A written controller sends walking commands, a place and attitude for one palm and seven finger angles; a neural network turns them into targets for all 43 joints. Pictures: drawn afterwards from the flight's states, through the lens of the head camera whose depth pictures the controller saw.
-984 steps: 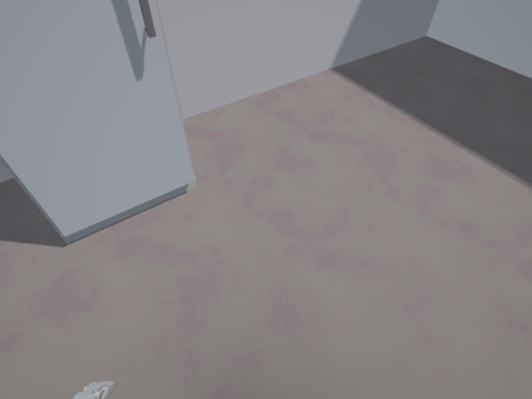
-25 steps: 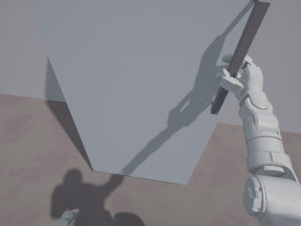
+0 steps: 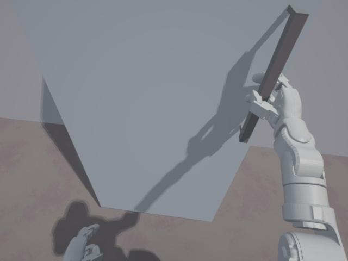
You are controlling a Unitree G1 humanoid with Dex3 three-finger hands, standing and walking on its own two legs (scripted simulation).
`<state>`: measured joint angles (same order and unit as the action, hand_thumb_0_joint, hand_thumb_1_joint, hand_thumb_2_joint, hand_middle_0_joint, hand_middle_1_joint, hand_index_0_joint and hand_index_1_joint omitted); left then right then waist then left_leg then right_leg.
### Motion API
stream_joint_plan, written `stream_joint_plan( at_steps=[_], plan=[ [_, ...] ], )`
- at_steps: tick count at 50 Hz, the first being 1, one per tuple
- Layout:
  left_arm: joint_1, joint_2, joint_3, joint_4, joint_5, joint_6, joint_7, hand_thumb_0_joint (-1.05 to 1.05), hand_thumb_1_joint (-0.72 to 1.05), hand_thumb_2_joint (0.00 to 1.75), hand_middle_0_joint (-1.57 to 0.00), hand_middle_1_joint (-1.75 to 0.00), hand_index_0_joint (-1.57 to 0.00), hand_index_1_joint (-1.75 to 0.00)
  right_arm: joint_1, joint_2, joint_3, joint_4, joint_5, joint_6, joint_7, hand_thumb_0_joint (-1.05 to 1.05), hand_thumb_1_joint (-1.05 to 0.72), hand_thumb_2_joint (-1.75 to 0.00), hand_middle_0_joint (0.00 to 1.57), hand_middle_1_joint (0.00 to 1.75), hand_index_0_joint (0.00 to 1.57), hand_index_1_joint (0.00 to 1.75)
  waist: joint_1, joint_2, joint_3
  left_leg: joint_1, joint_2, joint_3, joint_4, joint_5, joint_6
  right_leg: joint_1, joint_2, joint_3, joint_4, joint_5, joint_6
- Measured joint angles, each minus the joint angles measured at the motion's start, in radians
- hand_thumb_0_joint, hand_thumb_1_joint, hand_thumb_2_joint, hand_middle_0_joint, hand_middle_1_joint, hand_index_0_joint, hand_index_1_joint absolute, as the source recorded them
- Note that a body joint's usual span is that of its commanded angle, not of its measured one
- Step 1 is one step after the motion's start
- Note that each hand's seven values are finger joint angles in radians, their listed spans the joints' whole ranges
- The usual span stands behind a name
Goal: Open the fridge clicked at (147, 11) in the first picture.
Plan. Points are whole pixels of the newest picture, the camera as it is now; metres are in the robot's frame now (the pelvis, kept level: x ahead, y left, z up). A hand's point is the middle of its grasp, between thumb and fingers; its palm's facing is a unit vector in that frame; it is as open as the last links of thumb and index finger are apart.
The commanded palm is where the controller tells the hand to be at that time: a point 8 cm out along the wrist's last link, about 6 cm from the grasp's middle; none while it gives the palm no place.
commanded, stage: pull the door a little, standing still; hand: right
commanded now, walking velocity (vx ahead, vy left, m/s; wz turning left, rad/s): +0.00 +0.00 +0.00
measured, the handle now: (262, 86) +0.46 -0.16 +0.21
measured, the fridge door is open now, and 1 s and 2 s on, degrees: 1 22 47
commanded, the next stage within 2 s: walk backward, drawing the door open in 0.26 s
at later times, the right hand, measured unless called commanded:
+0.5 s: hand (255, 140) +0.31 -0.12 +0.19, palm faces +0.06 +0.98 -0.18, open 6.6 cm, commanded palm +0.27 -0.17 +0.20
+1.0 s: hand (241, 194) +0.20 -0.08 +0.18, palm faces +0.10 +0.96 -0.26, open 7.5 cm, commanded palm +0.16 -0.13 +0.20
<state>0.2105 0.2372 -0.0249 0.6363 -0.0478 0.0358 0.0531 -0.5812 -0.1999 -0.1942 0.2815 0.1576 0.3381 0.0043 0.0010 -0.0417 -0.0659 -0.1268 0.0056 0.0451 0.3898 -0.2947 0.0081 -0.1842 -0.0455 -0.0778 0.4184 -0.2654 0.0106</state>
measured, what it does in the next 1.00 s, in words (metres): shifts its weight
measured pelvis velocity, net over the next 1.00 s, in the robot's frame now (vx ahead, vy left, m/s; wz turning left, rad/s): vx -0.10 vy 0.05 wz -0.09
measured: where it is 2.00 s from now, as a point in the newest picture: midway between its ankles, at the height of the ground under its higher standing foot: outside the picture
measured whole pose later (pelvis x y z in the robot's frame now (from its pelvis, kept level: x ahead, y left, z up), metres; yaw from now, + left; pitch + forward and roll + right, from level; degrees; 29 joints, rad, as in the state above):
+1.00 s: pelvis -0.10 +0.05 -0.02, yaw -5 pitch +0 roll +0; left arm 0.19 0.17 0.00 0.59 0.01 0.01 0.08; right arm -0.01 -0.25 -0.04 -0.41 0.03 0.03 -0.10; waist 0.08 -0.07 0.09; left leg -0.34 -0.03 0.12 0.65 -0.35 0.02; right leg -0.38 -0.06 0.07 0.53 -0.16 0.07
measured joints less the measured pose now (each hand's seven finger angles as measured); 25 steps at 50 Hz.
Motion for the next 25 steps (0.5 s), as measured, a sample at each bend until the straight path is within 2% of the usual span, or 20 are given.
stream_joint_plan(
  at_steps=[4, 9, 14, 19, 20, 23, 25],
  plan=[
    [-0.022, -0.003, -0.004, -0.012, 0.002, 0.01, 0.0, 0.01, 0.9, 0.9, -0.2, -0.3, -0.21, -0.3, 0.013, -0.001, 0.0, -0.013, 0.004, 0.016, 0.002, 0.0, -0.74, -0.79, 0.32, 1.37, 0.33, 1.37, -0.002, -0.002, -0.005, 0.005, 0.0, 0.002, -0.001, 0.003, 0.003, 0.006, 0.001, 0.003, -0.005, 0.006, -0.001],
    [-0.029, -0.006, -0.01, -0.039, 0.002, 0.018, -0.008, 0.01, 0.9, 0.9, -0.2, -0.3, -0.21, -0.3, 0.088, 0.0, -0.009, -0.093, 0.013, 0.022, 0.004, 0.0, -0.74, -0.78, 0.32, 1.37, 0.31, 1.36, 0.0, -0.006, -0.015, 0.014, 0.0, -0.007, -0.007, 0.004, 0.004, 0.022, 0.002, 0.0, -0.017, 0.012, -0.002],
    [-0.027, -0.006, -0.015, -0.06, 0.0, 0.032, -0.018, 0.01, 0.9, 0.9, -0.2, -0.3, -0.21, -0.3, 0.23, 0.008, -0.01, -0.268, 0.03, 0.04, 0.018, 0.0, -0.74, -0.77, 0.31, 1.36, 0.28, 1.33, -0.004, -0.009, -0.023, 0.02, -0.002, -0.017, -0.003, 0.0, 0.007, 0.035, 0.002, -0.002, -0.02, 0.012, -0.001],
    [-0.028, -0.005, -0.021, -0.075, -0.001, 0.04, -0.031, 0.01, 0.9, 0.9, -0.2, -0.3, -0.21, -0.3, 0.435, 0.018, 0.005, -0.522, 0.051, 0.082, 0.028, -0.01, -0.74, -0.76, 0.31, 1.34, 0.25, 1.32, -0.012, -0.015, -0.039, 0.02, -0.005, -0.022, 0.009, 0.0, 0.01, 0.044, 0.001, 0.01, -0.014, 0.014, -0.004],
    [-0.031, -0.003, -0.025, -0.082, 0.002, 0.04, -0.027, 0.01, 0.9, 0.9, -0.2, -0.3, -0.21, -0.3, 0.472, 0.006, 0.022, -0.562, 0.037, 0.063, 0.024, -0.01, -0.72, -0.75, 0.32, 1.34, 0.25, 1.32, -0.015, -0.017, -0.037, 0.022, -0.006, -0.024, 0.006, -0.005, 0.006, 0.037, 0.0, 0.01, -0.001, 0.01, -0.007],
    [-0.057, 0.0, -0.024, -0.089, 0.025, 0.044, -0.008, 0.01, 0.9, 0.9, -0.2, -0.3, -0.21, -0.3, 0.549, -0.034, 0.079, -0.595, -0.008, -0.105, -0.005, -0.02, -0.66, -0.75, 0.35, 1.35, 0.26, 1.33, -0.022, -0.018, -0.021, 0.01, -0.011, -0.023, -0.002, -0.025, 0.009, -0.008, -0.005, 0.016, 0.057, -0.007, -0.012],
    [-0.074, 0.003, -0.016, -0.091, 0.034, 0.06, 0.001, 0.01, 0.9, 0.9, -0.2, -0.3, -0.21, -0.3, 0.583, -0.039, 0.103, -0.614, -0.027, -0.183, -0.029, -0.04, -0.63, -0.75, 0.38, 1.36, 0.27, 1.34, -0.022, -0.021, -0.001, -0.005, -0.012, -0.017, 0.01, -0.016, 0.01, -0.025, -0.007, 0.021, 0.069, 0.001, -0.011]
  ],
)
